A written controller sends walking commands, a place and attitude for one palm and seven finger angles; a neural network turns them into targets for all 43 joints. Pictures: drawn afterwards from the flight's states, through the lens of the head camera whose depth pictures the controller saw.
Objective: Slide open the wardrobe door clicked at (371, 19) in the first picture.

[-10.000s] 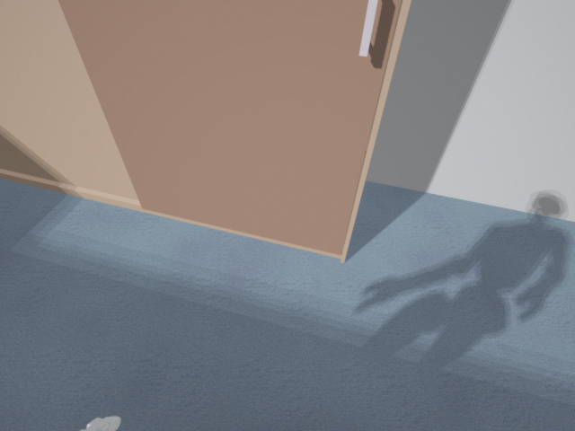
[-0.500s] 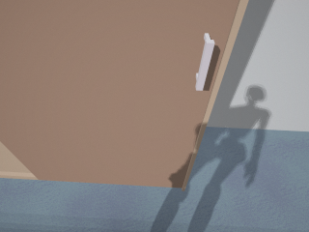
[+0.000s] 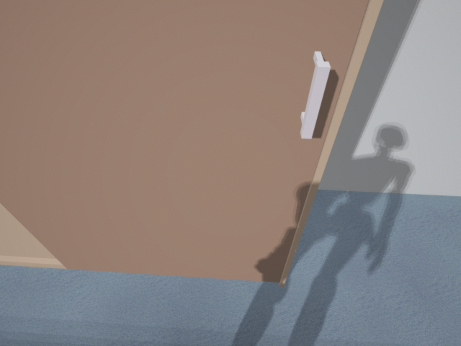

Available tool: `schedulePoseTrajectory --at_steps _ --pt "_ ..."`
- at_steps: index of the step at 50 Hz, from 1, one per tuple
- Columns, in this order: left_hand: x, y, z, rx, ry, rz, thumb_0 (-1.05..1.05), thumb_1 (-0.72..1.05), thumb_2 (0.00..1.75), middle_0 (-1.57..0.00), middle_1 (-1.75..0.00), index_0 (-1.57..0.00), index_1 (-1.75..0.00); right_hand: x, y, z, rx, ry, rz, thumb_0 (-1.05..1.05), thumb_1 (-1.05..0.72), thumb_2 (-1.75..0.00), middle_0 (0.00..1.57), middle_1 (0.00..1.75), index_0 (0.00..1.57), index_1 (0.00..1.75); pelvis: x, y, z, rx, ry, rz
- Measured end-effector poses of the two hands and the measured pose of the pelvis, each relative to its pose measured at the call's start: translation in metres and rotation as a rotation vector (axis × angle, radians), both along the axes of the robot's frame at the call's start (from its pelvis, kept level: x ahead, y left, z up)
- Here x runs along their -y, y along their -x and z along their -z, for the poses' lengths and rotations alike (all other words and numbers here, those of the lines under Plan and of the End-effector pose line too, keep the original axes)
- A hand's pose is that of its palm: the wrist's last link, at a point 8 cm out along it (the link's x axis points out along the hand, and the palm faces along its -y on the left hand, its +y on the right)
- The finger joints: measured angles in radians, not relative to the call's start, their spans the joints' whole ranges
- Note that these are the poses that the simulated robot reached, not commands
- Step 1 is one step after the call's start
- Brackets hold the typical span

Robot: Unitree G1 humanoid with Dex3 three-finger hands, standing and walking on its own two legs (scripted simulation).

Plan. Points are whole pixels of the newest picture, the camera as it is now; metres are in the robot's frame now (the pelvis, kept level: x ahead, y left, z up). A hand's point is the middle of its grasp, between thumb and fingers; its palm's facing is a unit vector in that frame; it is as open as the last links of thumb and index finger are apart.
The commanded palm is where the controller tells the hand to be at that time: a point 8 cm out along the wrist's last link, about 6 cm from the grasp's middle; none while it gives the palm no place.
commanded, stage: look again from close up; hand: right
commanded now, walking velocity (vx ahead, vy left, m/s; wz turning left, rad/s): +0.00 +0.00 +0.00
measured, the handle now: (312, 96) +0.49 -0.12 +0.20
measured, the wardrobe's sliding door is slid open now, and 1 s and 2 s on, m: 0.00 0.00 0.00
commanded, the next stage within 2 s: raise the hand with hooked fingers in 0.76 s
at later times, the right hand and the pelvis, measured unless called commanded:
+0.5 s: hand out of the picture -0.01 -0.15 -0.18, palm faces +0.03 +0.99 -0.14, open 7.4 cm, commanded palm none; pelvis +0.00 +0.00 +0.00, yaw +0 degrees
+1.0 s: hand out of the picture +0.13 -0.21 -0.09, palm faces +0.26 +0.93 -0.26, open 7.3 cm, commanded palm +0.11 -0.22 -0.05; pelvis +0.01 +0.00 -0.01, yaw -1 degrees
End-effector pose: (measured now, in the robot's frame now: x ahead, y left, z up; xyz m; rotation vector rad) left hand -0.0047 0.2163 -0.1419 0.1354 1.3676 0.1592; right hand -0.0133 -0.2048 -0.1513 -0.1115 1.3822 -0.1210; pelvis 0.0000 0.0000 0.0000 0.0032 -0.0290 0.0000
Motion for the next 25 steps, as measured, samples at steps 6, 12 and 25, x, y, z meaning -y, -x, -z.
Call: schedulePoseTrajectory --at_steps 6,12,25 --pt "0.0036 0.0049 0.0016 -0.023 0.014 0.000 0.01 0.91 0.90 -0.19 -0.30 -0.19 -0.30 0.0046 -0.0024 -0.0023 0.001 0.013 0.000 0.01 -0.91 -0.90 0.20 0.30 0.20 0.29 -0.0002 0.0000 -0.0003 -0.003 0.000 0.002" --pt "0.0063 0.0071 0.0026 -0.034 0.023 -0.002 0.00 0.91 0.90 -0.19 -0.30 -0.20 -0.30 0.0051 0.0000 -0.0033 -0.009 0.016 0.005 0.01 -0.91 -0.90 0.20 0.30 0.20 0.29 0.0001 -0.0008 -0.0006 -0.004 0.001 0.002" --pt "0.0053 0.0038 0.0010 -0.032 0.014 -0.002 0.01 0.91 0.90 -0.19 -0.30 -0.20 -0.30 -0.0016 0.0061 -0.0016 -0.027 -0.006 0.013 0.01 -0.91 -0.90 0.20 0.30 0.20 0.29 0.0012 -0.0019 -0.0009 -0.005 0.001 0.002"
